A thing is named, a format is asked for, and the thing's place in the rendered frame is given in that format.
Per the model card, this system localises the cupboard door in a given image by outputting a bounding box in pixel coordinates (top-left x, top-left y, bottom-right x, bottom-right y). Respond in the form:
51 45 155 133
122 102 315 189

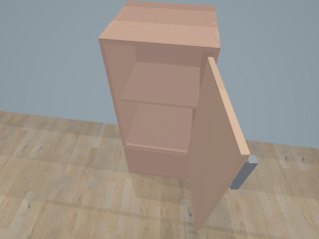
186 57 250 231

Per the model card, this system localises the handle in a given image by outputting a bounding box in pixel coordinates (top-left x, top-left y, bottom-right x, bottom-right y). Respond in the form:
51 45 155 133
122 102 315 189
229 155 258 190

